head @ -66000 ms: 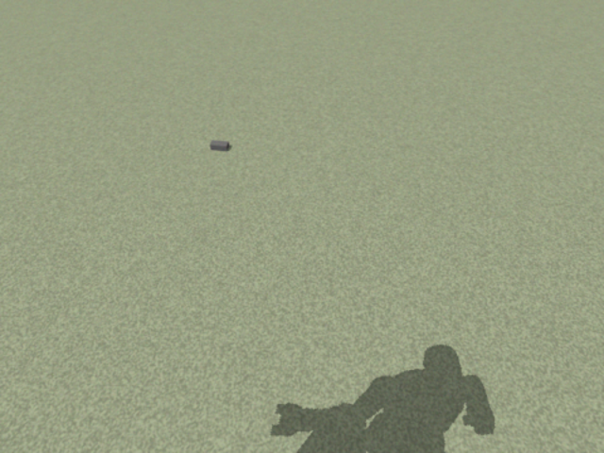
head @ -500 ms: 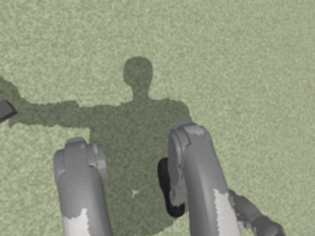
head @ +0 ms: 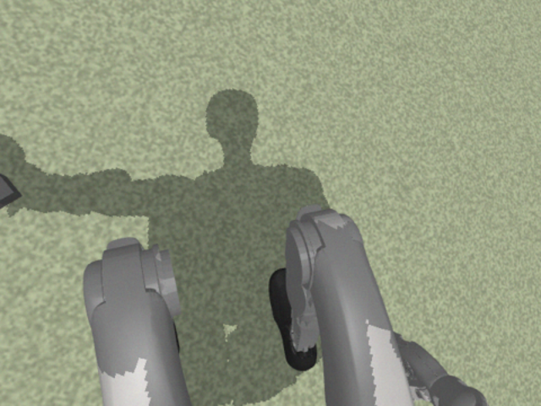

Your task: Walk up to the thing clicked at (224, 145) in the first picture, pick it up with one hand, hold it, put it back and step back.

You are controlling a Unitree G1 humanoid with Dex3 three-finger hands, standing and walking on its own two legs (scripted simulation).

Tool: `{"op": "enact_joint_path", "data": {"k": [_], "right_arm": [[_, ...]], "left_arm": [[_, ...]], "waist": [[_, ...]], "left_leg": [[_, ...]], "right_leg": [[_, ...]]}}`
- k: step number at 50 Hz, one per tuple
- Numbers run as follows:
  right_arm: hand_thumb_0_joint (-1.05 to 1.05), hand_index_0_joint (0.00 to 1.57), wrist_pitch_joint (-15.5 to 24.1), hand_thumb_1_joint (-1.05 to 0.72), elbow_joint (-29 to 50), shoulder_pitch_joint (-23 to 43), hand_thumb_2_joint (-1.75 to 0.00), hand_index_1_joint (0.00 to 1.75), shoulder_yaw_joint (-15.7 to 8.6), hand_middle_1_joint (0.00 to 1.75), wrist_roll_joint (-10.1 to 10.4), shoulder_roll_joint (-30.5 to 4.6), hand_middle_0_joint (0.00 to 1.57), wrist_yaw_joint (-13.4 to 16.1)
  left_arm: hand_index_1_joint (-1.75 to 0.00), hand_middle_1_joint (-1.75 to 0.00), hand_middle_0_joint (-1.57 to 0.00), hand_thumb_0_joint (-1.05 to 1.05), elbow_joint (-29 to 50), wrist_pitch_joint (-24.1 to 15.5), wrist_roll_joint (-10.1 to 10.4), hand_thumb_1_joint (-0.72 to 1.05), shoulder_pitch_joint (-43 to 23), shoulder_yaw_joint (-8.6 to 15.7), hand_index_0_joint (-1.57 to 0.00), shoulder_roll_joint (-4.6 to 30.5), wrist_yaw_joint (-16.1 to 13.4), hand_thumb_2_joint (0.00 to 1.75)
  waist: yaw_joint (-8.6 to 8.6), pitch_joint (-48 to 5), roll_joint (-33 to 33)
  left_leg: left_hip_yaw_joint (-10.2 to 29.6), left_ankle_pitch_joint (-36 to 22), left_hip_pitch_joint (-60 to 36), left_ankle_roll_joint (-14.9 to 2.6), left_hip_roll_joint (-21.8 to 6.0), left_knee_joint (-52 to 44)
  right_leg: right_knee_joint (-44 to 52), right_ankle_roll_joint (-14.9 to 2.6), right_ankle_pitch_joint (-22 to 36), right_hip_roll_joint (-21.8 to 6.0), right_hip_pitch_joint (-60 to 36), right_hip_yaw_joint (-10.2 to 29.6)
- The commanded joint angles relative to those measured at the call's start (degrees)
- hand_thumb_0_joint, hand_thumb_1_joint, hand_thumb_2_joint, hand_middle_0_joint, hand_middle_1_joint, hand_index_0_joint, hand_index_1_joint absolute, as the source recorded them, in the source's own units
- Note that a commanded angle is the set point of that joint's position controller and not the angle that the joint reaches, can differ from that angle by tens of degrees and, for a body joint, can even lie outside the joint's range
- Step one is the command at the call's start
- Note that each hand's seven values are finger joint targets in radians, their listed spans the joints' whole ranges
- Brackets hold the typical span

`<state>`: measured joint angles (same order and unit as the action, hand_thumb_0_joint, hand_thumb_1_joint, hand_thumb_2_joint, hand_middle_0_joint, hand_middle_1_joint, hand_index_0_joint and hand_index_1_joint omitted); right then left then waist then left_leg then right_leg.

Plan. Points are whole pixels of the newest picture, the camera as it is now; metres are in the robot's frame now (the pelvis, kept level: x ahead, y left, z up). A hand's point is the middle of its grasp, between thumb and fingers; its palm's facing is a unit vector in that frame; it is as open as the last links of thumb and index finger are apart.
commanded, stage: approach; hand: left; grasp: from above
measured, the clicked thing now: out of the picture +0.40 +0.40 -0.29
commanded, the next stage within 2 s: rest palm in 1.54 s
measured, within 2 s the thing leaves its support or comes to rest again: neither
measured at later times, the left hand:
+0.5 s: hand out of the picture +0.43 +0.37 -0.18, palm faces -0.25 -0.28 -0.93, open 14.1 cm
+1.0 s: hand out of the picture +0.39 +0.40 -0.19, palm faces -0.32 -0.29 -0.90, open 14.2 cm
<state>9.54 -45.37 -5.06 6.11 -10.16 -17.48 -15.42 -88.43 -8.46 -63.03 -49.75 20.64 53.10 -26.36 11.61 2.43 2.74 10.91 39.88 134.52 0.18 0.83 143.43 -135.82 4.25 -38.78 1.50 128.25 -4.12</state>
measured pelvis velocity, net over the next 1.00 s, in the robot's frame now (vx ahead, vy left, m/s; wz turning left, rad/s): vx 0.00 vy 0.00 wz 0.00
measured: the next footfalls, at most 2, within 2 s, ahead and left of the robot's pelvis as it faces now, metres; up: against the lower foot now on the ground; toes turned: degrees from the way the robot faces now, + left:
none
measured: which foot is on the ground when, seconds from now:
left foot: down 0.00-1.00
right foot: down 0.00-1.00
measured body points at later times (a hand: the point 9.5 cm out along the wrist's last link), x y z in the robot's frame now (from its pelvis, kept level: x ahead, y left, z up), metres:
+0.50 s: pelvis +0.00 +0.00 +0.00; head +0.24 +0.10 +0.36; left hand +0.44 +0.38 -0.13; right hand +0.07 -0.27 -0.08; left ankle +0.07 +0.12 -0.28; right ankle +0.11 -0.14 -0.28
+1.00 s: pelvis +0.00 +0.00 +0.00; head +0.24 +0.11 +0.36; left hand +0.40 +0.41 -0.14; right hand +0.09 -0.27 -0.09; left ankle +0.07 +0.12 -0.28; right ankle +0.11 -0.14 -0.28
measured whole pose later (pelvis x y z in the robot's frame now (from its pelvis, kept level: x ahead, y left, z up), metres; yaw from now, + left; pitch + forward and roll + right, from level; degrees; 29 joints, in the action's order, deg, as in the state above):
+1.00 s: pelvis +0.00 +0.00 +0.00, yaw +0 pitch +29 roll -11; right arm 11.1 -44.2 -4.9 7.8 -10.0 -18.4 -15.4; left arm -89.5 -9.6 -62.6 -51.9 16.7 53.3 -26.5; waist 12.3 3.4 4.1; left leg 11.6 39.8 133.8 0.9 0.9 143.7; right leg -136.1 4.2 -38.4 1.6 127.9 -4.7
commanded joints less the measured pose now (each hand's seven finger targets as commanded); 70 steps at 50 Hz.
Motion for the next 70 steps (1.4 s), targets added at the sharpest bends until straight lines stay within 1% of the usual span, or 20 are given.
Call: {"op": "enact_joint_path", "data": {"k": [1,5,8,9,14,19,21,23,24,30,34,35,38,44,52,58,61,65,68,70], "right_arm": [[0.00,0.20,0.57,-0.89,0.28,-10.73,-0.90,0.30,-4.80,0.30,0.26,-16.45,0.20,0.68],[0.00,0.20,0.59,-0.89,0.16,-10.99,-0.90,0.30,-4.92,0.30,0.31,-16.32,0.20,0.42],[0.00,0.20,0.81,-0.89,-0.04,-11.45,-0.89,0.30,-5.37,0.30,0.37,-16.12,0.20,0.26],[0.00,0.20,0.87,-0.89,0.19,-11.19,-0.89,0.30,-5.38,0.30,0.58,-16.21,0.20,0.14],[0.00,0.20,1.43,-0.89,-0.51,-13.08,-0.89,0.30,-5.65,0.30,0.64,-16.76,0.20,-0.08],[0.00,0.20,2.00,-0.89,-0.12,-13.80,-0.89,0.30,-4.34,0.30,0.22,-17.43,0.20,0.29],[0.00,0.20,2.26,-0.89,0.18,-13.62,-0.89,0.30,-3.65,0.30,-0.07,-17.38,0.20,0.30],[0.00,0.20,2.47,-0.89,0.80,-13.32,-0.89,0.30,-2.94,0.30,-0.41,-17.38,0.20,0.08],[0.00,0.20,2.49,-0.89,0.97,-12.55,-0.89,0.30,-2.64,0.30,-0.28,-17.33,0.20,0.14],[0.00,0.20,3.11,-0.89,1.94,-10.87,-0.89,0.30,-2.33,0.30,0.72,-17.49,0.20,0.17],[0.00,0.20,2.89,-0.89,2.91,-10.92,-0.89,0.30,-2.58,0.30,1.23,-17.57,0.20,0.00],[0.00,0.20,2.76,-0.89,3.40,-10.62,-0.89,0.30,-2.89,0.30,1.31,-17.61,0.20,0.09],[0.00,0.20,2.29,-0.89,2.12,-12.39,-0.89,0.30,-2.84,0.30,1.44,-16.99,0.20,0.11],[0.00,0.20,1.73,-0.89,0.73,-13.81,-0.89,0.30,-2.83,0.30,0.59,-16.50,0.20,0.48],[0.00,0.20,2.62,-0.89,-0.31,-13.09,-0.89,0.30,-3.43,0.30,-0.15,-17.80,0.20,0.80],[0.00,0.20,2.74,-0.89,0.90,-11.63,-0.89,0.30,-3.52,0.30,-0.08,-17.35,0.20,-0.11],[0.00,0.20,2.61,-0.89,2.04,-11.49,-0.89,0.30,-3.45,0.30,0.40,-17.72,0.20,-0.46],[0.00,0.20,2.43,-0.89,2.56,-11.49,-0.89,0.30,-3.09,0.30,0.76,-17.93,0.20,-0.61],[0.00,0.20,2.35,-0.89,2.30,-12.57,-0.89,0.30,-3.28,0.30,0.60,-18.06,0.20,-0.78],[0.00,0.20,1.98,-0.89,2.00,-12.77,-0.89,0.30,-3.62,0.30,0.71,-17.79,0.20,-0.92]], "left_arm": [[-0.97,-0.95,-0.17,0.00,7.86,-0.20,0.55,-0.49,-11.21,1.47,-0.15,19.88,-2.20,0.94],[-0.96,-0.89,-0.19,0.00,7.87,-0.16,0.56,-0.56,-11.46,1.27,-0.12,19.16,-2.21,1.03],[-1.03,-1.03,-0.07,0.00,6.50,0.02,0.69,-0.55,-10.89,-1.42,-0.07,14.46,-1.44,0.98],[-1.03,-1.03,-0.07,0.00,7.35,-0.24,0.70,-0.55,-12.19,-2.07,-0.07,14.80,-1.42,0.98],[-1.04,-1.04,-0.07,0.00,7.75,-0.71,-0.34,-0.55,-18.59,-7.44,-0.08,9.14,-2.16,0.99],[-1.03,-1.03,-0.08,0.00,4.25,0.18,-2.55,-0.57,-23.51,-4.39,-0.07,14.69,-6.98,1.01],[-1.04,-1.05,-0.07,0.00,1.88,1.60,-2.83,-0.56,-24.13,-1.73,-0.08,17.60,-9.13,1.00],[-1.04,-1.05,-0.07,0.00,-1.34,3.49,-2.81,-0.57,-23.37,-0.92,-0.07,18.28,-9.89,1.00],[-1.05,-1.06,-0.07,0.00,-1.66,4.45,-2.56,-0.56,-22.64,-0.65,-0.08,18.91,-10.12,0.99],[-1.06,-1.08,-0.07,0.00,-3.00,8.10,-0.03,-0.55,-15.95,-2.57,-0.09,19.51,-5.60,0.96],[-1.05,-1.06,-0.07,0.00,1.73,7.13,1.97,-0.56,-9.47,-1.52,-0.08,20.10,-1.31,0.97],[-1.05,-1.07,-0.07,0.00,3.70,6.33,2.69,-0.55,-9.21,-0.74,-0.09,20.02,-0.49,0.96],[-1.05,-1.06,-0.07,0.00,9.61,3.41,3.37,-0.56,-11.84,-2.49,-0.09,18.07,1.43,0.97],[-1.02,-1.00,-0.08,0.00,10.19,-2.02,1.67,-0.60,-16.39,-2.78,-0.06,16.94,-0.80,1.02],[-1.02,-1.02,-0.08,0.00,4.92,-0.62,-1.75,-0.57,-23.60,-6.04,-0.08,15.62,-4.76,1.01],[-1.02,-1.02,-0.08,0.00,-2.35,3.86,-1.33,-0.55,-16.54,-4.42,-0.08,14.13,-5.77,0.98],[-1.03,-1.04,-0.07,0.00,0.56,5.30,-0.95,-0.55,-17.77,-4.02,-0.08,16.72,-4.58,0.98],[-1.01,-1.01,-0.08,0.00,4.96,4.73,0.07,-0.57,-20.28,-4.09,-0.08,17.81,-3.30,1.00],[-1.01,-1.00,-0.09,0.00,6.37,3.79,0.45,-0.57,-18.44,-1.35,-0.08,19.53,-3.33,1.01],[-1.00,-0.98,-0.10,0.00,6.30,3.44,0.54,-0.58,-16.98,-1.14,-0.08,19.09,-2.85,1.02]], "waist": [[-0.49,-39.22,-21.05],[-0.62,-38.42,-22.66],[0.30,-37.87,-22.25],[0.35,-37.34,-23.03],[4.13,-36.50,-22.69],[4.67,-37.09,-23.10],[3.73,-35.89,-23.58],[4.09,-36.83,-23.67],[2.95,-37.06,-24.27],[1.40,-37.23,-21.73],[0.27,-39.19,-19.54],[0.39,-39.98,-18.93],[1.76,-38.91,-19.63],[3.88,-37.48,-20.22],[5.29,-35.09,-26.75],[2.76,-35.22,-24.28],[2.55,-36.73,-24.18],[3.44,-38.28,-24.61],[2.85,-40.17,-25.32],[2.10,-40.51,-26.03]], "left_leg": [[-5.62,-12.16,-31.61,-1.31,-0.96,-16.79],[-5.28,-11.74,-31.97,-1.10,-1.00,-17.72],[-5.41,-11.39,-32.44,-1.08,-1.08,-17.52],[-5.54,-9.98,-31.27,-1.16,-0.93,-17.85],[-4.31,-9.41,-32.83,-1.05,-1.31,-18.02],[-5.14,-9.36,-32.67,-1.07,-1.49,-16.74],[-5.78,-9.60,-31.57,-1.03,-1.40,-16.99],[-6.26,-10.68,-31.23,-1.20,-1.41,-16.52],[-6.49,-11.55,-31.40,-1.10,-1.38,-16.78],[-6.55,-10.64,-29.20,-1.72,-1.13,-16.41],[-6.85,-13.44,-28.32,-1.81,-0.88,-16.25],[-6.59,-13.72,-28.65,-1.78,-0.93,-16.25],[-5.97,-12.28,-28.97,-1.72,-1.09,-16.12],[-6.11,-10.27,-29.36,-1.39,-1.40,-14.42],[-4.48,-8.80,-33.46,-0.40,-1.80,-17.33],[-4.44,-11.21,-32.58,-0.48,-1.30,-18.34],[-4.67,-13.87,-32.85,-0.81,-1.17,-17.95],[-4.58,-15.01,-33.82,-0.94,-1.30,-17.29],[-4.75,-15.77,-34.24,-0.91,-1.22,-17.24],[-4.86,-13.80,-33.90,-0.80,-1.24,-17.70]], "right_leg": [[10.58,-5.07,12.39,1.12,-15.68,-7.41],[10.20,-5.23,11.73,1.08,-14.22,-7.71],[10.82,-5.19,11.39,1.32,-13.61,-7.79],[10.91,-5.40,10.48,1.32,-13.23,-7.75],[11.02,-4.92,10.56,1.26,-11.09,-8.52],[11.37,-4.99,11.04,1.50,-11.49,-8.33],[11.22,-4.99,10.96,1.23,-11.70,-8.03],[11.28,-5.11,11.93,1.58,-13.21,-7.96],[11.14,-5.18,12.44,1.41,-13.62,-7.69],[11.50,-5.75,11.52,1.86,-16.65,-6.73],[11.35,-5.46,13.91,1.99,-21.42,-6.55],[11.30,-5.43,14.37,2.02,-21.65,-6.67],[11.45,-5.49,13.37,1.85,-20.26,-6.75],[12.39,-5.46,11.84,1.91,-19.01,-7.05],[10.55,-5.25,10.02,1.32,-10.79,-9.18],[10.12,-5.24,11.76,1.39,-11.70,-9.01],[10.19,-5.28,13.84,1.29,-13.52,-8.23],[10.17,-5.25,14.80,1.26,-15.15,-7.68],[10.40,-5.31,15.53,1.33,-16.83,-7.69],[10.24,-5.67,13.59,1.36,-15.85,-7.71]]}}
